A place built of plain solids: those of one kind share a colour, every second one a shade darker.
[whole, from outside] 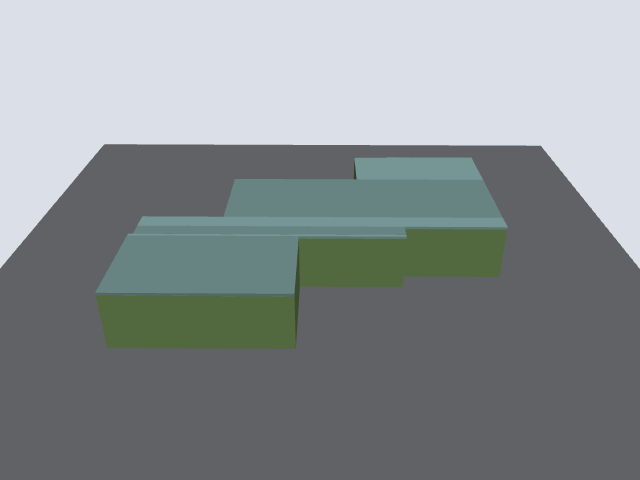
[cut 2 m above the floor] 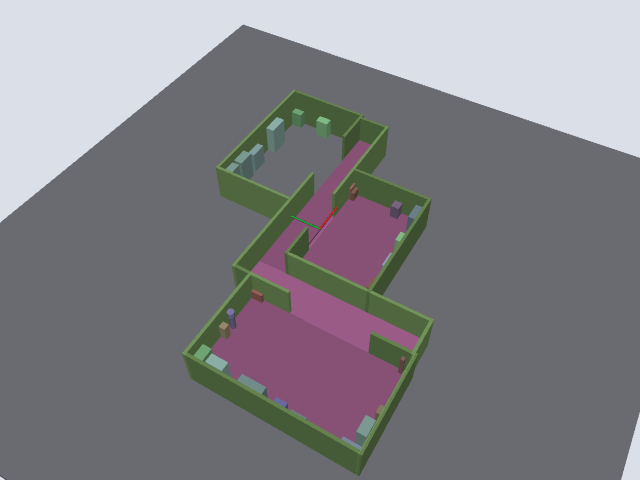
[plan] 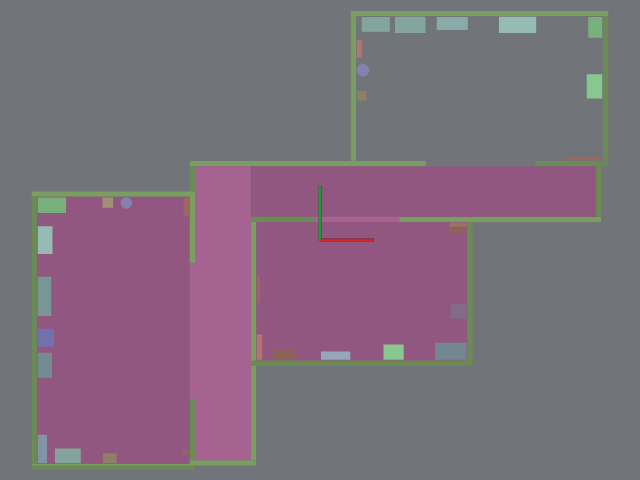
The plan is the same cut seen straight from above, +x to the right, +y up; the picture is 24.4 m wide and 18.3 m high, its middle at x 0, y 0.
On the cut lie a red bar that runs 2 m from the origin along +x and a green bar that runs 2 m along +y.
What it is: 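One storey of an old house, long lived in; a hall and three lower rooms beside it, each open to the hall along a stretch without wall, rail or kerb; a room's floor lies below the hall's by a bare drop, by one riser or not at all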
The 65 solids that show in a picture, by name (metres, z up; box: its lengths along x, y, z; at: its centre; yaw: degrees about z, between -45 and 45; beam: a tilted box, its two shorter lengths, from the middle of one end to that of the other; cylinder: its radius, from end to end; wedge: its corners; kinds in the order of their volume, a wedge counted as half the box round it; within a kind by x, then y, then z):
{
 "floor_1": {"box": [5.83, 10.19, 0.77], "at": [-7.88, -3.44, 0.34]},
 "floor_2": {"box": [0.2, 5.17, 0.77], "at": [-4.87, -3.46, 0.34]},
 "floor_3": {"box": [2.13, 11.22, 0.77], "at": [-3.7, -2.79, 0.34]},
 "floor_4": {"box": [3.24, 0.2, 0.61], "at": [1.41, 0.78, 0.26]},
 "floor_5": {"box": [8.05, 5.28, 0.61], "at": [1.59, -1.96, 0.26]},
 "floor_6": {"box": [13.15, 1.93, 0.77], "at": [3.94, 1.85, 0.34]},
 "wall_1": {"box": [0.2, 10.19, 3.37], "at": [-10.89, -3.44, 1.64]},
 "wall_2": {"box": [6.23, 0.14, 3.37], "at": [-7.88, -8.67, 1.64]},
 "wall_3": {"box": [6.23, 0.2, 3.37], "at": [-7.88, 1.75, 1.64]},
 "wall_4": {"box": [8.56, 0.06, 3.37], "at": [-6.71, -8.57, 1.64]},
 "wall_5": {"box": [0.2, 2.36, 3.37], "at": [-4.87, -7.22, 1.64]},
 "wall_6": {"box": [0.2, 2.53, 3.37], "at": [-4.87, 0.39, 1.64]},
 "wall_7": {"box": [0.2, 0.96, 3.37], "at": [-4.87, 2.33, 1.64]},
 "wall_8": {"box": [2.53, 0.14, 3.37], "at": [-3.7, -8.47, 1.64]},
 "wall_9": {"box": [0.2, 3.61, 3.37], "at": [-2.54, -6.6, 1.64]},
 "wall_10": {"box": [0.2, 5.28, 3.37], "at": [-2.54, -1.96, 1.64]},
 "wall_11": {"box": [2.42, 0.2, 3.37], "at": [-1.43, 0.78, 1.64]},
 "wall_12": {"box": [9.0, 0.2, 3.37], "at": [-0.47, 2.92, 1.64]},
 "wall_13": {"box": [0.2, 5.52, 3.37], "at": [1.27, 5.78, 1.64]},
 "wall_14": {"box": [8.45, 0.2, 3.37], "at": [1.59, -4.69, 1.64]},
 "wall_15": {"box": [0.2, 5.28, 3.37], "at": [5.71, -1.96, 1.64]},
 "wall_16": {"box": [9.82, 0.2, 3.37], "at": [6.08, 8.64, 1.64]},
 "wall_17": {"box": [7.69, 0.2, 3.37], "at": [6.87, 0.78, 1.64]},
 "wall_18": {"box": [2.78, 0.2, 3.37], "at": [9.6, 2.92, 1.64]},
 "wall_19": {"box": [0.2, 1.93, 3.37], "at": [10.62, 1.85, 1.64]},
 "wall_20": {"box": [0.2, 5.52, 3.37], "at": [10.89, 5.78, 1.64]},
 "roof_1": {"box": [6.23, 0.14, 0.16], "at": [-7.88, -8.67, 3.4]},
 "roof_2": {"box": [8.56, 3.81, 0.16], "at": [-6.71, -6.7, 3.4]},
 "roof_3": {"box": [16.81, 5.48, 0.16], "at": [-2.59, -2.06, 3.4]},
 "roof_4": {"box": [21.71, 1.17, 0.16], "at": [-0.14, 1.27, 3.4]},
 "roof_5": {"box": [15.68, 0.96, 0.16], "at": [2.87, 2.33, 3.4]},
 "roof_6": {"box": [15.96, 0.2, 0.16], "at": [3.01, 2.92, 3.4]},
 "roof_7": {"box": [9.82, 5.72, 0.16], "at": [6.08, 5.88, 3.4]},
 "wardrobe_1": {"box": [0.57, 1.06, 2.26], "at": [-10.48, -0.01, 1.85]},
 "wardrobe_2": {"box": [0.98, 0.56, 2.14], "at": [-9.61, -8.23, 1.79]},
 "wardrobe_3": {"box": [1.07, 0.57, 2.15], "at": [2.13, 8.22, 1.03]},
 "wardrobe_4": {"box": [1.16, 0.62, 2.17], "at": [3.44, 8.2, 1.04]},
 "wardrobe_5": {"box": [1.42, 0.62, 2.15], "at": [7.54, 8.2, 1.02]},
 "chest_drawers_1": {"box": [1.09, 0.6, 1.24], "at": [-10.22, 1.33, 1.34]},
 "chest_drawers_2": {"box": [0.77, 0.58, 1.11], "at": [2.81, -4.28, 1.12]},
 "chest_drawers_3": {"box": [0.6, 0.93, 1.4], "at": [10.46, 5.86, 0.65]},
 "chest_drawers_4": {"box": [0.54, 0.8, 1.25], "at": [10.5, 8.11, 0.58]},
 "clothes_rail_1": {"box": [0.52, 1.5, 1.71], "at": [-10.51, -2.15, 1.58]},
 "clothes_rail_2": {"box": [1.18, 0.51, 1.6], "at": [5.04, 8.26, 0.75]},
 "cot_1": {"box": [1.2, 0.65, 1.34], "at": [4.98, -4.24, 1.24]},
 "bookcase_1": {"box": [0.36, 1.09, 1.42], "at": [-10.59, -7.97, 1.43]},
 "bookcase_2": {"box": [1.12, 0.31, 1.39], "at": [0.59, -4.41, 1.26]},
 "toy_chest_1": {"box": [0.81, 0.4, 1.25], "at": [-1.37, -4.37, 1.19]},
 "toy_chest_2": {"box": [0.64, 0.23, 0.72], "at": [5.26, 0.39, 0.92]},
 "toy_chest_3": {"box": [0.64, 0.15, 1.02], "at": [5.26, 0.58, 1.08]},
 "radiator_1": {"box": [0.2, 0.72, 0.67], "at": [-5.09, 1.27, 1.06]},
 "radiator_2": {"box": [0.11, 1.03, 0.71], "at": [-2.35, -1.88, 0.92]},
 "radiator_3": {"box": [0.2, 0.96, 0.67], "at": [-2.31, -4.08, 0.9]},
 "radiator_4": {"box": [0.2, 0.66, 0.8], "at": [1.5, 7.28, 0.35]},
 "radiator_5": {"box": [1.41, 0.11, 0.85], "at": [10.05, 3.1, 0.38]},
 "side_table_1": {"box": [0.4, 0.4, 1.07], "at": [-8.09, 1.43, 1.25]},
 "side_table_2": {"box": [0.52, 0.37, 0.89], "at": [-8.02, -8.32, 1.17]},
 "side_table_3": {"box": [0.37, 0.37, 1.09], "at": [1.59, 5.5, 0.5]},
 "carton_stack_1": {"box": [0.62, 0.69, 0.96], "at": [-10.45, -3.73, 1.2]},
 "trunk_1": {"box": [0.55, 0.95, 0.65], "at": [-10.49, -4.77, 1.05]},
 "highchair_pram_1": {"box": [0.61, 0.56, 0.98], "at": [5.28, -2.72, 1.06]},
 "floor_lamp_round_1": {"cylinder": 0.16, "from": [-7.38, 1.41, 0.72], "to": [-7.38, 1.41, 1.89]},
 "floor_lamp_round_2": {"cylinder": 0.22, "from": [-7.38, 1.41, 1.89], "to": [-7.38, 1.41, 2.26]},
 "floor_lamp_round_3": {"cylinder": 0.24, "from": [1.64, 6.47, 1.18], "to": [1.64, 6.47, 1.51]},
 "tall_odds_1": {"box": [0.24, 0.21, 1.44], "at": [-5.11, -8.09, 1.44]}
}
